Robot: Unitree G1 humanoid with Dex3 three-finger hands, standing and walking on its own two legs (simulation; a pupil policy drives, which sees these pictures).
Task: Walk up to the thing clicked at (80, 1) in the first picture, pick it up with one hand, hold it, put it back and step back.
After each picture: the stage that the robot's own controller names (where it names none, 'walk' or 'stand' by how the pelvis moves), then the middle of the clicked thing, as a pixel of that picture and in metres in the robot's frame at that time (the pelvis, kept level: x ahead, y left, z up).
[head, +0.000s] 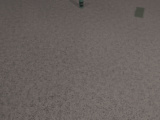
stand; (81, 0) +2.37 +0.06 -0.65
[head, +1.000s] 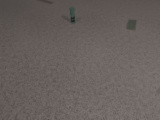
walk; (72, 15) +2.22 +0.32 -0.65
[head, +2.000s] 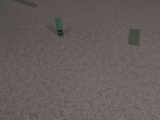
walk; (59, 27) +1.58 +0.43 -0.65
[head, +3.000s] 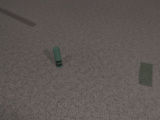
walk; (57, 57) +1.15 +0.33 -0.65
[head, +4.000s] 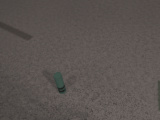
walk; (60, 83) +0.78 +0.27 -0.65
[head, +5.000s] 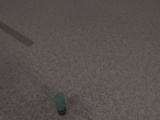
walk; (60, 105) +0.56 +0.20 -0.63
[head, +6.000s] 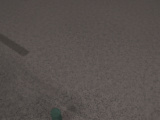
stand; out of the picture +0.48 +0.20 -0.65
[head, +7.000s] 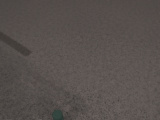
stand; out of the picture +0.47 +0.19 -0.65
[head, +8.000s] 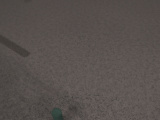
stand; (58, 119) +0.49 +0.21 -0.66
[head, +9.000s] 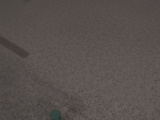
stand; out of the picture +0.47 +0.22 -0.66
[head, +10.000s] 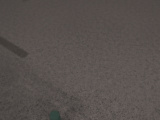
stand; out of the picture +0.46 +0.22 -0.66
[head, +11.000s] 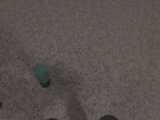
go down; (43, 77) +0.51 +0.20 -0.49
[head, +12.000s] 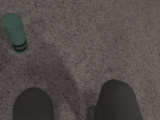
go down; (17, 36) +0.56 +0.24 -0.26
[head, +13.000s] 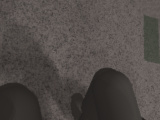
close in; out of the picture +0.55 +0.26 -0.22
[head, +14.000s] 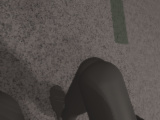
close; out of the picture +0.54 +0.30 -0.17
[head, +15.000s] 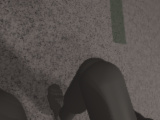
lift; out of the picture +0.50 +0.27 -0.18
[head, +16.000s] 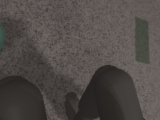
lift; out of the picture +0.42 +0.23 -0.15
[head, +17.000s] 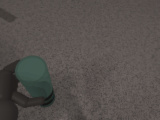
lift; (40, 86) +0.32 +0.15 +0.03
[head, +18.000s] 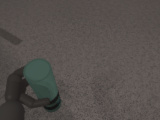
hold; (46, 89) +0.32 +0.13 +0.03
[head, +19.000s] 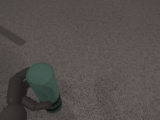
hold; (48, 92) +0.31 +0.13 +0.02
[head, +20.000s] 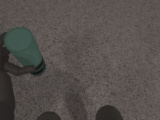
crouch; (30, 56) +0.43 +0.16 -0.04
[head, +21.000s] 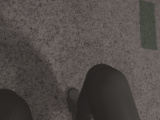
lower; out of the picture +0.51 +0.24 -0.13
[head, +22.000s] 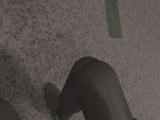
lower; out of the picture +0.50 +0.26 -0.18
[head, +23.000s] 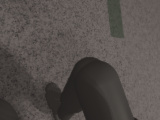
lower; out of the picture +0.50 +0.27 -0.18
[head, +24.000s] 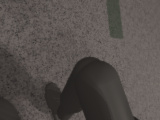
lower; out of the picture +0.50 +0.27 -0.18
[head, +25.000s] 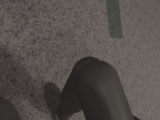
lower; out of the picture +0.50 +0.27 -0.18
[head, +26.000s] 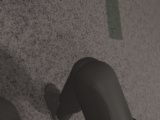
open; out of the picture +0.50 +0.25 -0.19
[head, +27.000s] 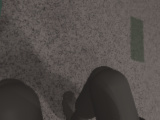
stand; out of the picture +0.50 +0.23 -0.20
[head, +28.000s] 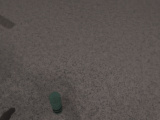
stand; (56, 104) +0.46 +0.15 -0.54
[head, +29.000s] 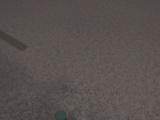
stand; out of the picture +0.44 +0.15 -0.60
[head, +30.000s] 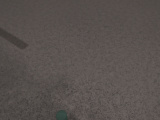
stand; out of the picture +0.43 +0.14 -0.60
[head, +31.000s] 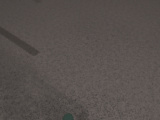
stand; out of the picture +0.46 +0.14 -0.65
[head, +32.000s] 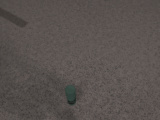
walk; (71, 96) +0.50 +0.09 -0.63
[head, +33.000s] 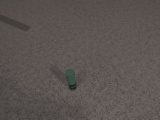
walk; (71, 80) +0.71 +0.17 -0.64
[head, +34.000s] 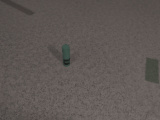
stand; (66, 56) +1.03 +0.16 -0.64
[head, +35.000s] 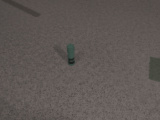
stand; (71, 55) +1.07 +0.15 -0.65
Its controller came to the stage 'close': yes
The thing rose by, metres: 0.68
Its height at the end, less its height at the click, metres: +0.00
